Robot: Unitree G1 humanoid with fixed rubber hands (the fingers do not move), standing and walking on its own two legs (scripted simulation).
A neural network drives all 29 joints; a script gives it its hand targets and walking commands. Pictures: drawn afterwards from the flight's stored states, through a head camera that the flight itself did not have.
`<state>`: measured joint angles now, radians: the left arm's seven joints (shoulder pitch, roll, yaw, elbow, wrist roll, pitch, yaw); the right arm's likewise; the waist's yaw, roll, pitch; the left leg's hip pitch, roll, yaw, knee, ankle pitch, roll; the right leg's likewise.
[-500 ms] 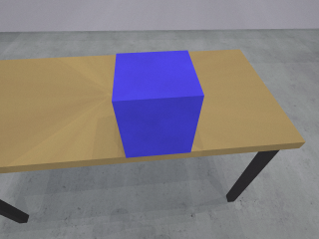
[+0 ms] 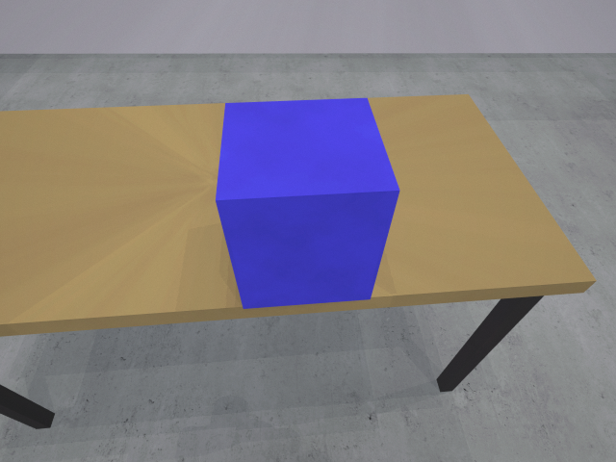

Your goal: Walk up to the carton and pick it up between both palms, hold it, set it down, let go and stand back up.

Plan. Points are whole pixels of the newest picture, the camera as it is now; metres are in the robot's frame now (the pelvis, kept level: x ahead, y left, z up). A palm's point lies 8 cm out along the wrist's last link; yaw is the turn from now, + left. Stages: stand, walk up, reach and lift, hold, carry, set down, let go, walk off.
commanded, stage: stand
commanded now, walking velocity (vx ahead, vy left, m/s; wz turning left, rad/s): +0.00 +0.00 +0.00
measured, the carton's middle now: (302, 207) +0.47 +0.02 +0.05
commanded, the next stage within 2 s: none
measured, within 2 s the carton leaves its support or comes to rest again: neither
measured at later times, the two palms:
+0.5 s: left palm out of the picture -0.01 +0.19 -0.15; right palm out of the picture -0.02 -0.21 -0.15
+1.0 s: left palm out of the picture -0.01 +0.19 -0.15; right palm out of the picture -0.03 -0.20 -0.15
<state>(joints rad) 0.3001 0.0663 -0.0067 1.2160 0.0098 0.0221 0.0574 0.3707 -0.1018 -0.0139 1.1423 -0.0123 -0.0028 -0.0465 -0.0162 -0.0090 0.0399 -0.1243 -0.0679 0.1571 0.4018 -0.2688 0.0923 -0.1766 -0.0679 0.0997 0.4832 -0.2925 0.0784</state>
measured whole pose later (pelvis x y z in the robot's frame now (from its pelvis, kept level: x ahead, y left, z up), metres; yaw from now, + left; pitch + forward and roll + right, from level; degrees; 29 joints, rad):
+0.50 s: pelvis +0.02 -0.01 +0.00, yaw +0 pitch -2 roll +0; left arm 0.27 0.08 0.01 1.21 0.01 0.02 0.06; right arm 0.34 -0.11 -0.02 1.13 -0.01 -0.01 -0.05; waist -0.02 0.01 0.05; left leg -0.10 -0.04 0.14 0.45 -0.32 0.07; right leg -0.13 -0.05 0.08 0.49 -0.32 0.06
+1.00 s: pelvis +0.02 +0.00 +0.00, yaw +0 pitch -2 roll +0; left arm 0.26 0.09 0.01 1.21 0.01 0.02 0.06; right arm 0.35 -0.09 -0.01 1.13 -0.01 -0.02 -0.06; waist -0.01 -0.01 0.07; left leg -0.09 -0.04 0.15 0.44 -0.32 0.08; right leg -0.12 -0.05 0.08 0.48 -0.32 0.07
